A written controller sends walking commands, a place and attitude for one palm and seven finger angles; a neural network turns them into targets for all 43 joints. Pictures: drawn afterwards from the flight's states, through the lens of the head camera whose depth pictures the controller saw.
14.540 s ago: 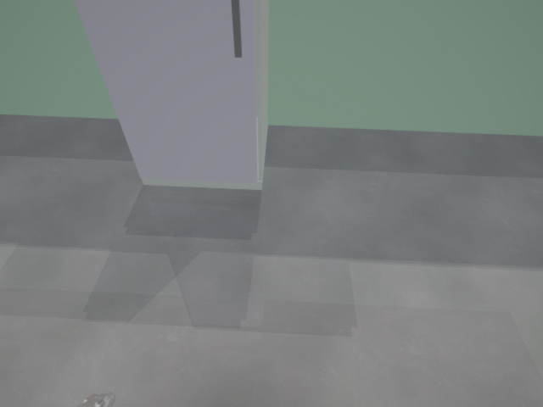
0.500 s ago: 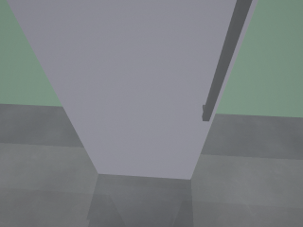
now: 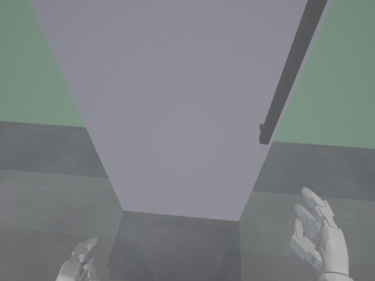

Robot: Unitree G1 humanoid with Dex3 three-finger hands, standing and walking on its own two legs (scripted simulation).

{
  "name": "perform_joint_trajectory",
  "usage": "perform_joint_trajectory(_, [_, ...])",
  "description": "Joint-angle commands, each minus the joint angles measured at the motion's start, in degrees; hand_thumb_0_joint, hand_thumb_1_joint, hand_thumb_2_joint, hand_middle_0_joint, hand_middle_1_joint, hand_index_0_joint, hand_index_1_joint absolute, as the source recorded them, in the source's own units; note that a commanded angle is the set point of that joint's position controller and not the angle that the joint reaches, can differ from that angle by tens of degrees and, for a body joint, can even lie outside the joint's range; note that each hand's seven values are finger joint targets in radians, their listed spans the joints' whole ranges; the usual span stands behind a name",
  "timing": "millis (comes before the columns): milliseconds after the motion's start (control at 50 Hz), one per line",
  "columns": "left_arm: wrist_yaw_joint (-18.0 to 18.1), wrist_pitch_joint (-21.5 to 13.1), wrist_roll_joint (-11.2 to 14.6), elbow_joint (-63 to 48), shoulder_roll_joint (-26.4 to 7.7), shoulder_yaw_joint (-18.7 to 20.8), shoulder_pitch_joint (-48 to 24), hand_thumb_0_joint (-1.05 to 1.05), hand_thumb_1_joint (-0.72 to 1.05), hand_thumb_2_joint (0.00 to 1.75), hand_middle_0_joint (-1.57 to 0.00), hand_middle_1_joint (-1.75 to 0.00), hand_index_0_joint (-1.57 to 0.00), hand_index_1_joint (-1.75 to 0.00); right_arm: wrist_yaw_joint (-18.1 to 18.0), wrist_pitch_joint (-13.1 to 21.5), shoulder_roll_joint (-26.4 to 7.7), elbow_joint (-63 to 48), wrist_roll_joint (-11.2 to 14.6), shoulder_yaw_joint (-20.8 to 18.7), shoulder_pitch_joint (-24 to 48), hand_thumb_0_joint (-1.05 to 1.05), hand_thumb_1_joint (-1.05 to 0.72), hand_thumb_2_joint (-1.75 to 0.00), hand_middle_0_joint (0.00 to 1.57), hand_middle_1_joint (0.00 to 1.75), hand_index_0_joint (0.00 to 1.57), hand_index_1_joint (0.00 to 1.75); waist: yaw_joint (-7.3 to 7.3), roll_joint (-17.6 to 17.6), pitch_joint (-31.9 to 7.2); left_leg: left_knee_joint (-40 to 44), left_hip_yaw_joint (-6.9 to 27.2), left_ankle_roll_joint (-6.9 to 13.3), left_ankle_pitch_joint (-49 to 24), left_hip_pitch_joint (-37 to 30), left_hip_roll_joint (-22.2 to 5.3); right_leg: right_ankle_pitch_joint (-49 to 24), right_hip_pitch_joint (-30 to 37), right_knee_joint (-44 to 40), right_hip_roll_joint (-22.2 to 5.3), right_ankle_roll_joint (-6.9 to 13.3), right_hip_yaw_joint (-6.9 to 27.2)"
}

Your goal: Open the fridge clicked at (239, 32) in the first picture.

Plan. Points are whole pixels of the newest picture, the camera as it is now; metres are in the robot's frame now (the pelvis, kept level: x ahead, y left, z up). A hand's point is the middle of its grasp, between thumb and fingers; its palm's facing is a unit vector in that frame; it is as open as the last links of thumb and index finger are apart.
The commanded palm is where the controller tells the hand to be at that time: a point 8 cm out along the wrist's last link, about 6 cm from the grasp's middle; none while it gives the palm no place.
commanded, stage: raise the hand to about handle height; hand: right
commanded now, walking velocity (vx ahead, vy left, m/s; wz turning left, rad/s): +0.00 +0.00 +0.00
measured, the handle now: (284, 76) +0.52 -0.16 +0.20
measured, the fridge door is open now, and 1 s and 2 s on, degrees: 0 0 0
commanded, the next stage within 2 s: move the hooked fingers beside the handle in 1.86 s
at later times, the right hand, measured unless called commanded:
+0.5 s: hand (309, 243) +0.21 -0.19 +0.06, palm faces +0.01 +1.00 -0.10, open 10.5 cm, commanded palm +0.17 -0.25 +0.07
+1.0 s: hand (354, 201) +0.25 -0.25 +0.13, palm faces +0.09 +0.99 -0.08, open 13.4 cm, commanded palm +0.23 -0.29 +0.15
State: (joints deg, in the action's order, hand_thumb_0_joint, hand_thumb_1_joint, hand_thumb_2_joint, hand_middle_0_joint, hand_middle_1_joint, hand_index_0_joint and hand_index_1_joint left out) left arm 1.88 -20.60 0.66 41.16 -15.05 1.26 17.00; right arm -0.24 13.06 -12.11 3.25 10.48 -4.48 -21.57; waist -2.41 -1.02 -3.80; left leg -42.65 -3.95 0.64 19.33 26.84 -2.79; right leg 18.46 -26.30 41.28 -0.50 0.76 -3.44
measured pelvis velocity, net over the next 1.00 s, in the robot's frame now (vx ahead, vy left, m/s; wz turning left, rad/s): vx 0.02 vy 0.01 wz -0.02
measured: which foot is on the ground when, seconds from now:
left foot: down 0.00-1.00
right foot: down 0.00-1.00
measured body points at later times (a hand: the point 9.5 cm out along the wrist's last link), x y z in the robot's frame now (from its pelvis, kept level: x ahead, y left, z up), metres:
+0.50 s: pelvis +0.00 +0.03 -0.03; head +0.03 +0.03 +0.42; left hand +0.18 +0.23 -0.11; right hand +0.20 -0.24 +0.06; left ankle +0.03 +0.11 -0.71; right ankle +0.03 -0.11 -0.71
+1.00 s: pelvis +0.02 +0.01 +0.01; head +0.02 +0.01 +0.46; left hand +0.22 +0.24 -0.04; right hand +0.24 -0.30 +0.14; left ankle +0.03 +0.11 -0.71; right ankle +0.03 -0.11 -0.71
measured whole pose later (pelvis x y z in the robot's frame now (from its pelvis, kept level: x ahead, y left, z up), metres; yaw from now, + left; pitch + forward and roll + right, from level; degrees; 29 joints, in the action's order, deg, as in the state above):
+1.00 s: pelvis +0.02 +0.01 +0.01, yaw -1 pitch -1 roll +1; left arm 6.5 -18.7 3.2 36.4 -15.3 -2.5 12.5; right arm 19.0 2.8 -21.5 -3.4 20.1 -20.0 -10.8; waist 2.9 1.0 -0.8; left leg -37.0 -5.8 1.1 19.6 16.4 -0.8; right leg 20.1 -17.9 38.9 -2.0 -0.1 -1.4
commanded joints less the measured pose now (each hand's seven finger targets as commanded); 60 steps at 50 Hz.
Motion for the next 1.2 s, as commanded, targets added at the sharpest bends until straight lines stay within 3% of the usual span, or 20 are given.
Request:
perform_joint_trajectory(0, [-3.55,-2.97,-0.58,-12.87,-6.61,4.38,-8.02,0.00,0.90,0.90,-0.20,-0.30,-0.20,-0.30,14.23,17.18,-2.71,0.84,4.47,-7.36,-15.95,0.00,-0.60,-0.77,0.22,0.50,0.22,0.50,6.19,-7.32,-2.78,-6.20,2.34,1.86,0.43,7.34,0.80,-0.95,-15.15,8.86,1.50,-1.58,2.63])
perform_joint_trajectory(20, [-3.77,-2.24,-0.29,-15.55,-6.93,4.89,-9.66,0.00,0.90,0.90,-0.20,-0.30,-0.20,-0.30,15.89,17.12,-6.12,-0.74,3.69,-10.73,-19.13,0.00,-0.57,-0.76,0.22,0.51,0.22,0.51,8.26,-2.98,-6.26,-8.08,3.21,2.06,-0.79,6.27,0.99,-1.51,-15.75,10.02,1.85,-1.12,1.25])
perform_joint_trajectory(40, [-3.97,-1.09,0.15,-17.17,-6.77,4.98,-9.92,0.00,0.90,0.90,-0.20,-0.30,-0.20,-0.30,16.20,14.99,-8.29,-3.07,3.18,-12.44,-20.05,0.00,-0.55,-0.75,0.22,0.53,0.22,0.53,9.23,2.03,-7.61,-8.50,3.65,2.24,-1.68,5.00,1.21,-2.26,-15.12,9.77,2.10,-0.84,0.47])
perform_joint_trajectory(60, [-3.78,0.08,0.39,-20.21,-7.01,4.58,-11.13,0.00,0.90,0.90,-0.20,-0.30,-0.20,-0.30,16.34,12.18,-7.55,-9.33,3.78,-10.62,-17.28,0.00,-0.53,-0.74,0.23,0.54,0.23,0.54,8.63,3.44,-8.66,-8.58,2.68,1.92,-0.63,5.41,1.51,-1.26,-14.40,8.79,2.14,-0.55,0.43])
perform_joint_trajectory(120, [-1.72,2.26,0.83,-22.48,-5.85,3.71,-9.52,0.00,0.90,0.90,-0.20,-0.30,-0.20,-0.30,13.17,7.71,-9.34,-22.33,5.64,-12.51,-8.06,0.00,-0.46,-0.71,0.23,0.58,0.23,0.58,5.17,4.88,-8.79,-6.29,4.17,0.53,2.92,7.38,1.88,0.48,-13.03,10.45,1.65,0.20,1.63])
perform_joint_trajectory(140, [-1.07,2.39,0.54,-22.00,-5.78,3.37,-8.29,0.00,0.90,0.90,-0.20,-0.30,-0.20,-0.30,11.70,8.71,-9.69,-27.31,5.72,-12.31,-2.99,0.00,-0.43,-0.70,0.23,0.60,0.23,0.60,3.39,3.31,-8.59,-6.27,4.08,0.31,4.08,9.29,2.56,1.01,-13.15,11.26,1.05,0.51,2.82])
perform_joint_trajectory(180, [-0.06,1.80,0.46,-20.51,-5.68,2.94,-6.71,0.00,0.90,0.90,-0.20,-0.30,-0.20,-0.30,10.63,11.64,-9.89,-32.41,5.65,-11.34,1.22,0.00,-0.39,-0.68,0.24,0.63,0.24,0.63,1.76,6.50,-9.14,-6.12,4.61,0.38,2.14,10.43,2.81,-0.38,-10.85,12.86,0.44,0.65,3.99])
perform_joint_trajectory(220, [0.66,0.80,0.60,-18.50,-6.03,2.26,-5.76,0.00,0.90,0.90,-0.20,-0.30,-0.20,-0.30,11.80,14.18,-9.83,-32.52,5.54,-9.24,4.11,0.00,-0.34,-0.66,0.24,0.66,0.24,0.66,0.06,6.92,-9.21,-6.07,4.68,0.31,1.68,11.60,3.08,-0.40,-10.05,14.01,0.01,0.69,4.77])
perform_joint_trajectory(260, [1.54,-0.35,0.94,-16.29,-6.60,1.72,-5.61,0.00,0.90,0.90,-0.20,-0.30,-0.20,-0.30,14.22,14.18,-9.81,-29.30,5.98,-7.34,8.06,0.00,-0.29,-0.64,0.24,0.69,0.24,0.69,-1.74,4.89,-7.33,-4.54,5.82,-0.06,3.64,12.50,3.18,1.35,-10.63,14.76,-0.33,0.77,5.32])
perform_joint_trajectory(340, [3.15,-0.65,2.10,-15.40,-7.04,0.80,-7.30,0.00,0.90,0.90,-0.20,-0.30,-0.20,-0.30,18.70,5.93,-13.83,-21.89,7.41,-11.64,4.78,0.00,-0.20,-0.60,0.25,0.75,0.25,0.75,0.59,3.96,-7.06,1.57,7.94,-0.51,10.06,6.58,1.88,3.53,-10.24,11.10,0.15,0.59,5.16])
perform_joint_trajectory(400, [3.91,-0.13,2.22,-16.07,-6.24,0.36,-8.64,0.00,0.90,0.90,-0.20,-0.30,-0.20,-0.30,18.67,-0.19,-15.63,-21.15,9.32,-16.57,1.74,0.00,-0.13,-0.57,0.25,0.80,0.25,0.80,3.32,0.80,-9.82,3.81,8.41,-1.18,7.74,0.41,0.62,0.52,-7.73,8.03,0.44,0.24,5.07])
perform_joint_trajectory(440, [4.14,-0.08,1.96,-15.65,-5.70,0.28,-9.56,0.00,0.90,0.90,-0.20,-0.30,-0.20,-0.30,17.51,-2.01,-15.86,-19.72,10.54,-19.82,-0.39,0.00,-0.08,-0.55,0.26,0.82,0.26,0.82,4.73,0.26,-10.19,4.10,7.58,-1.17,3.83,-2.57,0.61,-2.02,-6.60,6.47,0.50,-0.13,5.21])
perform_joint_trajectory(480, [4.04,-0.21,1.99,-15.26,-5.62,0.03,-8.92,0.00,0.90,0.90,-0.20,-0.30,-0.20,-0.30,16.73,-1.81,-15.75,-19.16,11.38,-20.84,0.99,0.00,-0.04,-0.53,0.26,0.86,0.26,0.86,4.35,-2.64,-7.57,5.20,7.74,-1.79,2.86,-2.83,0.21,-2.02,-6.86,5.07,0.34,-0.56,5.28])
perform_joint_trajectory(600, [3.54,-2.45,2.15,-14.35,-7.07,0.50,-7.29,0.00,0.90,0.90,-0.20,-0.30,-0.20,-0.30,17.02,1.92,-15.01,-21.59,11.06,-18.47,3.36,0.00,0.10,-0.47,0.27,0.94,0.27,0.94,3.95,1.74,-6.60,5.41,5.30,-1.19,-2.74,-3.80,1.29,-5.11,-0.70,1.01,0.45,-0.37,4.68])
perform_joint_trajectory(660, [3.93,-2.76,2.47,-13.86,-7.67,0.62,-7.00,0.00,0.90,0.90,-0.20,-0.30,-0.20,-0.30,17.26,1.27,-16.81,-20.22,10.98,-19.82,4.84,0.00,0.17,-0.44,0.28,0.99,0.28,0.99,4.10,0.88,-5.30,6.68,5.18,-1.13,-3.36,-5.19,1.39,-5.63,0.49,-0.49,0.49,-0.28,4.37])
perform_joint_trajectory(720, [4.44,-2.69,2.68,-13.72,-7.99,0.52,-7.29,0.00,0.90,0.90,-0.20,-0.30,-0.20,-0.30,17.28,0.46,-18.17,-21.64,10.87,-20.55,8.68,0.00,0.24,-0.41,0.28,1.03,0.28,1.03,4.35,3.94,-5.39,7.41,3.55,-0.74,-4.37,-6.26,2.11,-6.26,3.83,-2.99,0.60,-0.15,4.26])
perform_joint_trajectory(820, [4.97,-2.22,2.80,-13.08,-8.12,-0.06,-7.86,0.00,0.90,0.90,-0.20,-0.30,-0.20,-0.30,17.36,-2.39,-19.63,-21.34,10.82,-21.32,14.38,0.00,0.36,-0.36,0.29,1.11,0.29,1.11,4.76,6.17,-5.46,8.74,1.57,-0.45,-9.36,-9.56,2.84,-9.17,8.04,-6.46,0.65,-0.22,4.34])
perform_joint_trajectory(960, [5.56,-0.87,3.14,-12.79,-8.00,-1.17,-9.19,0.00,0.90,0.90,-0.20,-0.30,-0.20,-0.30,19.55,-8.97,-21.73,-17.77,10.77,-22.26,22.07,0.00,0.50,-0.30,0.30,1.20,0.30,1.20,5.34,5.52,-4.84,11.77,0.35,-0.18,-15.86,-14.43,3.33,-14.24,13.01,-10.40,0.29,-0.21,4.30])
perform_joint_trajectory(1100, [6.07,1.46,3.55,-12.76,-7.57,-2.50,-11.14,0.00,0.90,0.90,-0.20,-0.30,-0.20,-0.30,20.94,-14.74,-24.53,-13.62,10.40,-23.32,32.92,0.00,0.50,-0.30,0.30,1.20,0.30,1.20,5.03,3.98,-3.32,15.73,0.15,-0.03,-13.35,-15.71,3.61,-12.47,15.67,-14.10,0.22,-0.02,4.85])
perform_joint_trajectory(1180, [6.14,2.41,3.74,-13.07,-7.28,-2.91,-12.32,0.00,0.90,0.90,-0.20,-0.30,-0.20,-0.30,21.58,-16.65,-26.42,-13.03,9.98,-23.78,38.72,0.00,0.50,-0.30,0.30,1.20,0.30,1.20,5.00,5.84,-4.55,17.18,0.49,0.26,-13.62,-17.30,3.44,-12.94,17.50,-15.35,0.28,0.00,4.75])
